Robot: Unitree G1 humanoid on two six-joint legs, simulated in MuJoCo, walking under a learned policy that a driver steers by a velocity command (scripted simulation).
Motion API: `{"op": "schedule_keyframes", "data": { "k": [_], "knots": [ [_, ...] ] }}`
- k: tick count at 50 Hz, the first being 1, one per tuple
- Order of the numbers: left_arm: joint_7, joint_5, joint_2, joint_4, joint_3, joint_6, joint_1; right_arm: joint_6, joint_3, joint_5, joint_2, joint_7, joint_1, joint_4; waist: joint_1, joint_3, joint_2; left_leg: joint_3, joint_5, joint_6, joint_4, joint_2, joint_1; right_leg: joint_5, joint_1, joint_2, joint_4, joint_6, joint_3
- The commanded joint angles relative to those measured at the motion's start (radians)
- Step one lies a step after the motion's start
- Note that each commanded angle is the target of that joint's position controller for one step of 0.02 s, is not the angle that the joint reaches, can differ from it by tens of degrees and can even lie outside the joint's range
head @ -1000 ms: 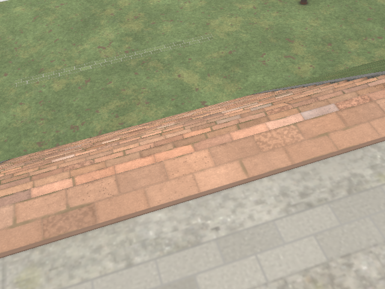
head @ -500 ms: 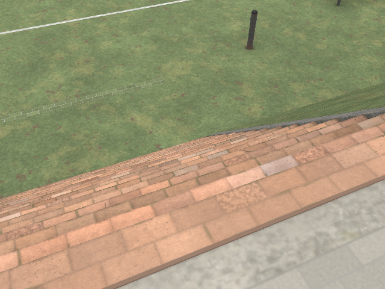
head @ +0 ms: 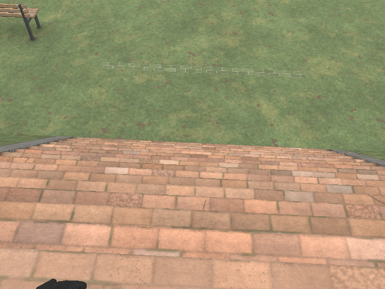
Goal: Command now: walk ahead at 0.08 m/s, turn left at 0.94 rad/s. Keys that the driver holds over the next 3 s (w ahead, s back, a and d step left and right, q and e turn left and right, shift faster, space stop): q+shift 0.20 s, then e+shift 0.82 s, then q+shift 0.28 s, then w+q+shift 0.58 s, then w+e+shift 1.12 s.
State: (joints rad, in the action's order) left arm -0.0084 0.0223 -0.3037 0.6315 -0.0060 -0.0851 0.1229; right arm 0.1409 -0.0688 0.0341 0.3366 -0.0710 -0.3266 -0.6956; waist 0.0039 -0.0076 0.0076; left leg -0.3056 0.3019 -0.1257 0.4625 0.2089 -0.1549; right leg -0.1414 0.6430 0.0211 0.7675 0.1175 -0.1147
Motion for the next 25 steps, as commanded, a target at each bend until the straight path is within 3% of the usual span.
{"op": "schedule_keyframes", "data": {
  "k": [1, 2, 3, 4, 5, 6, 7, 8, 9, 10, 11, 12, 14, 15, 16, 17, 18, 19, 20, 21, 22, 23, 25],
  "knots": [
    [-0.001, -0.011, -0.086, -0.025, 0.025, -0.017, -0.032, -0.009, -0.052, -0.008, 0.153, -0.005, -0.012, 0.064, -0.004, -0.025, -0.101, -0.241, -0.809, -0.020, 0.047, -0.245, 0.059, 0.027, -0.068, -0.055, -0.118, -0.011, 0.042],
    [-0.006, -0.013, -0.096, 0.000, 0.029, -0.020, 0.015, -0.015, -0.054, -0.007, 0.159, -0.009, 0.031, 0.082, -0.029, -0.038, -0.090, -0.256, -0.834, -0.014, 0.079, -0.231, 0.022, 0.033, -0.161, -0.071, -0.164, -0.023, 0.058],
    [-0.011, -0.021, -0.119, 0.039, 0.038, -0.025, 0.127, -0.018, -0.051, -0.004, 0.162, -0.019, 0.126, 0.112, -0.101, -0.056, -0.053, -0.248, -0.867, 0.008, 0.126, -0.189, -0.098, 0.128, -0.369, -0.085, -0.260, -0.060, 0.082],
    [-0.018, -0.032, -0.151, 0.080, 0.049, -0.034, 0.269, -0.014, -0.027, 0.007, 0.114, -0.035, 0.160, 0.135, -0.153, -0.160, -0.008, -0.235, -0.840, 0.056, 0.204, -0.125, -0.210, 0.360, -0.654, -0.012, -0.279, -0.164, 0.032],
    [-0.036, -0.036, -0.217, 0.099, 0.065, -0.046, 0.394, -0.006, 0.005, -0.004, 0.014, -0.042, 0.120, 0.148, -0.155, -0.302, 0.124, -0.104, -0.409, 0.135, 0.413, -0.002, -0.278, 0.743, -0.896, 0.192, -0.308, -0.368, -0.173],
    [-0.023, -0.004, -0.249, 0.064, 0.068, -0.043, 0.324, 0.002, 0.015, 0.016, -0.036, -0.016, -0.101, 0.135, -0.030, -0.444, 0.289, 0.024, 0.466, 0.212, 0.689, 0.080, -0.486, 1.051, -1.078, 0.515, -0.339, -0.684, -0.515],
    [-0.034, 0.027, -0.235, 0.052, 0.083, -0.039, 0.268, -0.024, -0.015, 0.034, 0.098, -0.001, -0.030, 0.114, -0.073, -0.229, 0.075, 0.098, 0.465, 0.231, 0.832, -0.065, -0.533, 0.923, -0.843, 0.500, -0.374, -0.613, -0.495],
    [-0.034, -0.021, -0.211, 0.039, 0.085, -0.037, 0.156, -0.050, -0.026, 0.040, 0.137, 0.025, 0.025, 0.116, -0.044, -0.157, 0.118, 0.143, 0.399, 0.243, 0.892, -0.143, -0.480, 0.722, -0.654, 0.407, -0.422, -0.500, -0.324],
    [-0.030, -0.045, -0.130, -0.002, 0.061, -0.037, 0.026, -0.064, -0.029, 0.050, 0.164, 0.045, 0.015, 0.108, 0.006, -0.144, 0.089, 0.174, 0.343, 0.241, 0.909, -0.196, -0.422, 0.588, -0.524, 0.342, -0.464, -0.427, -0.198],
    [-0.036, -0.050, -0.078, -0.022, 0.045, -0.037, -0.029, -0.063, -0.010, 0.064, 0.123, 0.051, 0.007, 0.101, 0.024, -0.133, 0.108, 0.190, 0.311, 0.234, 0.876, -0.237, -0.363, 0.574, -0.445, 0.299, -0.499, -0.400, -0.104],
    [-0.048, -0.040, -0.097, -0.024, 0.051, -0.034, -0.032, -0.061, 0.019, 0.073, 0.073, 0.035, 0.054, 0.124, 0.017, -0.121, 0.096, 0.248, 0.283, 0.236, 0.899, -0.250, -0.297, 0.588, -0.358, 0.247, -0.526, -0.391, -0.048],
    [-0.057, -0.029, -0.138, -0.022, 0.067, -0.034, -0.042, -0.064, 0.042, 0.058, 0.035, 0.012, 0.068, 0.143, 0.021, -0.124, 0.065, 0.279, 0.262, 0.231, 0.854, -0.250, -0.271, 0.571, -0.318, 0.205, -0.538, -0.391, 0.002],
    [-0.057, -0.014, -0.192, -0.023, 0.092, -0.036, -0.054, -0.076, 0.072, 0.024, 0.009, -0.026, 0.072, 0.154, 0.021, -0.120, 0.028, 0.312, 0.234, 0.241, 0.602, -0.267, -0.218, 0.492, -0.299, 0.135, -0.519, -0.336, 0.097],
    [-0.045, -0.022, -0.162, -0.020, 0.080, -0.039, -0.063, -0.086, 0.078, 0.016, -0.001, -0.045, 0.059, 0.133, 0.027, -0.117, 0.027, 0.309, 0.180, 0.260, 0.411, -0.295, -0.167, 0.435, -0.292, 0.103, -0.480, -0.277, 0.126],
    [-0.014, -0.027, -0.101, -0.018, 0.051, -0.038, -0.099, -0.091, 0.084, -0.010, -0.021, -0.067, 0.018, 0.087, 0.045, -0.104, 0.043, 0.307, 0.080, 0.287, 0.256, -0.301, -0.055, 0.383, -0.213, 0.075, -0.443, -0.216, 0.132],
    [0.025, -0.022, -0.077, -0.007, 0.035, -0.023, -0.135, -0.087, 0.081, -0.046, -0.016, -0.085, -0.066, 0.037, 0.085, -0.076, 0.043, 0.339, -0.124, 0.290, 0.099, -0.254, 0.062, 0.278, -0.129, 0.068, -0.392, -0.202, 0.106],
    [0.043, -0.002, -0.106, 0.106, 0.060, 0.025, 0.215, -0.152, 0.064, -0.066, -0.027, 0.022, -0.053, 0.043, -0.001, -0.123, 0.107, 0.432, -0.155, 0.201, -0.052, -0.130, 0.018, 0.302, -0.339, 0.083, -0.347, -0.215, 0.079],
    [0.057, -0.003, -0.089, 0.111, 0.054, 0.040, 0.238, -0.172, 0.056, -0.042, 0.037, 0.064, -0.050, 0.066, -0.004, -0.123, 0.123, 0.303, -0.195, 0.161, -0.097, -0.253, 0.084, 0.288, -0.305, 0.097, -0.306, -0.172, 0.042],
    [0.084, 0.002, -0.050, 0.035, 0.053, 0.000, 0.145, -0.113, 0.003, -0.047, 0.252, 0.038, 0.017, 0.137, 0.002, -0.092, -0.040, 0.270, -0.431, -0.013, 0.040, -0.370, 0.114, -0.036, -0.187, 0.088, -0.318, -0.171, -0.026],
    [0.073, 0.009, -0.053, -0.004, 0.053, -0.018, 0.115, -0.081, -0.018, -0.012, 0.264, 0.034, 0.100, 0.136, -0.022, -0.108, -0.162, 0.082, -0.246, -0.174, -0.081, -0.523, -0.007, -0.189, -0.178, -0.017, -0.228, -0.112, 0.138],
    [0.061, 0.012, -0.118, -0.018, 0.074, -0.020, 0.037, -0.070, -0.036, -0.001, 0.235, 0.045, 0.079, 0.112, 0.019, -0.027, -0.149, 0.029, -0.024, -0.200, -0.169, -0.557, -0.067, -0.202, -0.153, -0.029, -0.154, -0.115, 0.176],
    [0.046, 0.009, -0.114, -0.017, 0.076, -0.020, 0.027, -0.061, -0.039, -0.015, 0.207, 0.067, 0.093, 0.110, 0.023, -0.004, -0.168, 0.018, 0.044, -0.194, -0.212, -0.571, -0.048, -0.205, -0.109, -0.037, -0.078, -0.133, 0.177],
    [0.017, 0.027, -0.112, -0.002, 0.084, -0.022, 0.053, -0.034, -0.016, -0.014, 0.108, 0.108, 0.106, 0.119, 0.019, 0.003, -0.235, -0.037, -0.179, -0.235, -0.258, -0.682, -0.024, -0.406, -0.052, 0.007, 0.294, -0.129, 0.084]
  ]
}}
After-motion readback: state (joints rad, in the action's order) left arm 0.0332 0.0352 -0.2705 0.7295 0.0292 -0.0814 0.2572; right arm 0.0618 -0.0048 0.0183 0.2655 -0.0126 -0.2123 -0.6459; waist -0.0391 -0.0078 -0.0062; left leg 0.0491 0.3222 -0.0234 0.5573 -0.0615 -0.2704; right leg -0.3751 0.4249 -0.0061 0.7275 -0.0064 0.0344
